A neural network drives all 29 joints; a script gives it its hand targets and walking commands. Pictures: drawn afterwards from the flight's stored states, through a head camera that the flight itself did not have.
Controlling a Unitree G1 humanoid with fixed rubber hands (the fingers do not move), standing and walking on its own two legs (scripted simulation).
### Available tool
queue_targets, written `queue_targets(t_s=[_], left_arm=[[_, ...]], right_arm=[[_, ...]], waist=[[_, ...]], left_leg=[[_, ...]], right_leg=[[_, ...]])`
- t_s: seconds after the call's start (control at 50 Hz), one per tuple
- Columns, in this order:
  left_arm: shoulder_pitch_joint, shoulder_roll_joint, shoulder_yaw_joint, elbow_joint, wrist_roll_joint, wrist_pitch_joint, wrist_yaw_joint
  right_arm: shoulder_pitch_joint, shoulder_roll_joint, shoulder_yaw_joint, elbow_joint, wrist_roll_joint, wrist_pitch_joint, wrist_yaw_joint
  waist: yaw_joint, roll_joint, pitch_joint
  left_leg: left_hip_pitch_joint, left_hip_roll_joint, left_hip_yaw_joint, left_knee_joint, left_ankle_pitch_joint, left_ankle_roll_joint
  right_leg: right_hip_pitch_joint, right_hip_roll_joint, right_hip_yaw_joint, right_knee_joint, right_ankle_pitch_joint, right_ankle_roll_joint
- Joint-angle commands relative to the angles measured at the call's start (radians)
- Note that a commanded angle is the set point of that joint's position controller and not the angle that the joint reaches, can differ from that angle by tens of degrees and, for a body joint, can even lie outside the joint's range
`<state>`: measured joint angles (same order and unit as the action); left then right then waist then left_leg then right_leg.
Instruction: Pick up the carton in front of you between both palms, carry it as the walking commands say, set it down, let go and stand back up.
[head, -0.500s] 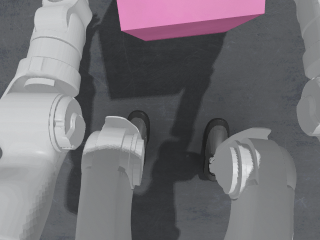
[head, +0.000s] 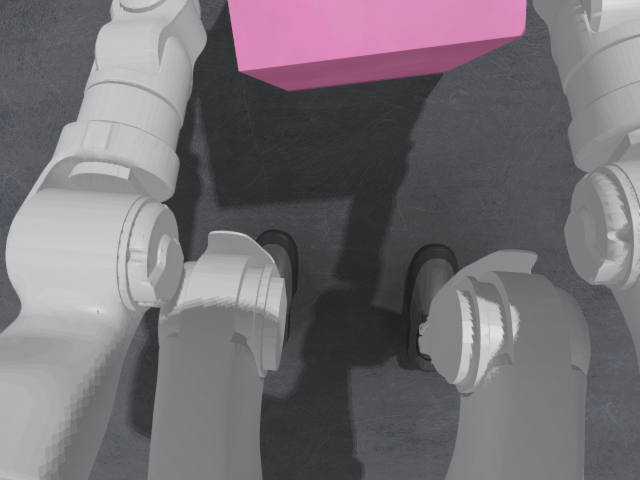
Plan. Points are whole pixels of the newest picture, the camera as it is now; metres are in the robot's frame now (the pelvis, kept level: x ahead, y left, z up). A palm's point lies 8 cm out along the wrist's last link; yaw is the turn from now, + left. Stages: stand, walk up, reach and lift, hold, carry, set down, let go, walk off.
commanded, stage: reach and lift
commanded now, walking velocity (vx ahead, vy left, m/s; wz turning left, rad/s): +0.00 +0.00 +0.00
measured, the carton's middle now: out of the picture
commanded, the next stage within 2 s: none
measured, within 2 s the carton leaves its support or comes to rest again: leaves its support in 0.40 s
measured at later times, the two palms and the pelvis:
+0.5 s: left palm out of the picture +0.55 +0.16 -0.13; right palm out of the picture +0.57 -0.14 -0.14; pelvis +0.01 +0.00 +0.00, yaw -1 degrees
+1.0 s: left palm out of the picture +0.50 +0.15 +0.06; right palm out of the picture +0.51 -0.15 +0.06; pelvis -0.01 +0.01 +0.11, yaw -2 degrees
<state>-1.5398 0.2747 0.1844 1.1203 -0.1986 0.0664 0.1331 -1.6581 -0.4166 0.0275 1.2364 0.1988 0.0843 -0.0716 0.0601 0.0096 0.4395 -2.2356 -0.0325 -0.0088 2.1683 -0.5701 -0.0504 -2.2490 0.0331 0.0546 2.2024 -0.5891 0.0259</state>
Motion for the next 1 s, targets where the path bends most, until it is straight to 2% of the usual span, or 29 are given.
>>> queue_targets(t_s=[0.0,0.02,0.08,0.1,0.14,0.2,0.28,0.36,0.42,0.44,0.46,0.48,0.52,0.6,0.7,0.76,0.82,0.9,0.98], left_arm=[[-0.336,-0.064,0.003,-0.103,0.037,-0.005,-0.019],[-0.364,-0.14,0.002,-0.106,0.058,0.003,-0.035],[-0.542,-0.627,-0.089,-0.142,0.094,0.049,-0.17],[-0.561,-0.714,-0.093,-0.162,0.105,0.07,-0.213],[-0.548,-0.816,-0.103,-0.195,0.112,0.106,-0.271],[-0.528,-0.906,-0.123,-0.239,0.101,0.138,-0.313],[-0.548,-0.99,-0.184,-0.338,0.028,0.145,-0.329],[-0.558,-1.073,-0.284,-0.492,-0.043,0.169,-0.317],[-0.537,-1.131,-0.308,-0.589,-0.031,0.211,-0.304],[-0.541,-1.136,-0.315,-0.622,-0.023,0.226,-0.307],[-0.532,-1.164,-0.34,-0.659,-0.021,0.238,-0.302],[-0.523,-1.162,-0.349,-0.673,-0.009,0.249,-0.301],[-0.468,-1.187,-0.343,-0.619,0.033,0.268,-0.306],[-0.321,-1.2,-0.167,-0.391,0.195,0.294,-0.33],[-0.316,-1.174,-0.022,-0.317,0.314,0.299,-0.329],[-0.358,-1.177,-0.016,-0.34,0.327,0.3,-0.326],[-0.378,-1.211,-0.05,-0.378,0.313,0.31,-0.333],[-0.356,-1.289,-0.128,-0.423,0.276,0.341,-0.351],[-0.295,-1.358,-0.211,-0.477,0.238,0.37,-0.368]], right_arm=[[-0.391,0.109,0.027,-0.11,-0.015,-0.006,0.029],[-0.416,0.196,0.035,-0.113,-0.027,0.0,0.05],[-0.507,0.699,0.083,-0.119,-0.062,0.04,0.173],[-0.474,0.8,0.062,-0.123,-0.078,0.058,0.209],[-0.422,0.911,0.024,-0.144,-0.092,0.082,0.259],[-0.407,0.985,0.015,-0.198,-0.088,0.103,0.291],[-0.417,1.07,0.088,-0.307,-0.037,0.114,0.285],[-0.489,1.182,0.207,-0.546,0.036,0.126,0.253],[-0.488,1.267,0.246,-0.687,0.032,0.164,0.229],[-0.46,1.303,0.245,-0.72,0.012,0.181,0.223],[-0.429,1.331,0.247,-0.739,-0.008,0.195,0.215],[-0.385,1.341,0.231,-0.715,-0.03,0.211,0.211],[-0.285,1.355,0.17,-0.61,-0.09,0.237,0.217],[-0.142,1.352,-0.019,-0.368,-0.242,0.263,0.252],[-0.183,1.33,-0.142,-0.31,-0.322,0.265,0.287],[-0.208,1.325,-0.169,-0.31,-0.335,0.266,0.294],[-0.212,1.341,-0.161,-0.343,-0.332,0.274,0.297],[-0.19,1.385,-0.112,-0.403,-0.315,0.3,0.302],[-0.14,1.443,-0.032,-0.478,-0.282,0.325,0.31]], waist=[[0.053,-0.104,-1.19],[0.06,-0.106,-1.18],[0.048,-0.112,-1.084],[0.045,-0.109,-1.053],[0.04,-0.086,-1.036],[0.031,-0.065,-1.049],[0.022,-0.092,-1.261],[0.038,-0.109,-1.774],[0.038,-0.125,-2.049],[0.033,-0.126,-2.093],[0.01,-0.134,-2.123],[0.005,-0.128,-2.098],[-0.007,-0.091,-1.92],[-0.011,-0.072,-1.449],[0.023,-0.073,-1.343],[0.015,-0.067,-1.399],[-0.002,-0.05,-1.505],[-0.029,-0.017,-1.658],[-0.037,-0.002,-1.772]], left_leg=[[0.599,-0.035,0.075,-0.15,0.302,-0.001],[0.608,-0.04,0.077,-0.145,0.295,0.002],[0.562,-0.067,0.09,-0.131,0.252,0.007],[0.544,-0.072,0.097,-0.128,0.234,0.008],[0.523,-0.077,0.102,-0.122,0.231,0.017],[0.515,-0.077,0.101,-0.114,0.248,0.026],[0.559,-0.078,0.102,-0.09,0.381,0.036],[0.706,-0.091,0.12,-0.087,0.592,0.03],[0.736,-0.101,0.128,-0.117,0.667,0.014],[0.714,-0.108,0.135,-0.134,0.657,0.01],[0.691,-0.116,0.143,-0.154,0.629,0.005],[0.675,-0.12,0.141,-0.179,0.596,0.004],[0.627,-0.122,0.137,-0.236,0.509,0.0],[0.493,-0.124,0.123,-0.362,0.234,0.012],[0.549,-0.131,0.111,-0.481,0.12,0.032],[0.609,-0.131,0.111,-0.525,0.094,0.034],[0.678,-0.13,0.113,-0.555,0.11,0.03],[0.778,-0.131,0.116,-0.597,0.155,0.017],[0.876,-0.134,0.117,-0.637,0.246,0.008]], right_leg=[[0.622,0.028,-0.055,-0.16,0.263,-0.001],[0.617,0.036,-0.055,-0.158,0.258,0.0],[0.574,0.069,-0.065,-0.145,0.227,-0.013],[0.552,0.077,-0.072,-0.142,0.214,-0.015],[0.521,0.084,-0.085,-0.139,0.214,-0.024],[0.488,0.089,-0.097,-0.134,0.221,-0.037],[0.616,0.087,-0.095,-0.12,0.37,-0.044],[0.888,0.095,-0.102,-0.107,0.624,-0.029],[1.024,0.109,-0.109,-0.127,0.737,-0.014],[1.047,0.114,-0.109,-0.147,0.734,-0.009],[1.071,0.119,-0.112,-0.167,0.732,-0.005],[1.05,0.123,-0.114,-0.19,0.701,-0.005],[0.927,0.129,-0.116,-0.246,0.598,-0.006],[0.612,0.128,-0.131,-0.39,0.269,-0.014],[0.532,0.135,-0.144,-0.497,0.109,-0.025],[0.575,0.137,-0.143,-0.544,0.085,-0.025],[0.645,0.135,-0.14,-0.579,0.102,-0.024],[0.743,0.133,-0.141,-0.622,0.151,-0.023],[0.858,0.138,-0.141,-0.663,0.244,-0.016]])
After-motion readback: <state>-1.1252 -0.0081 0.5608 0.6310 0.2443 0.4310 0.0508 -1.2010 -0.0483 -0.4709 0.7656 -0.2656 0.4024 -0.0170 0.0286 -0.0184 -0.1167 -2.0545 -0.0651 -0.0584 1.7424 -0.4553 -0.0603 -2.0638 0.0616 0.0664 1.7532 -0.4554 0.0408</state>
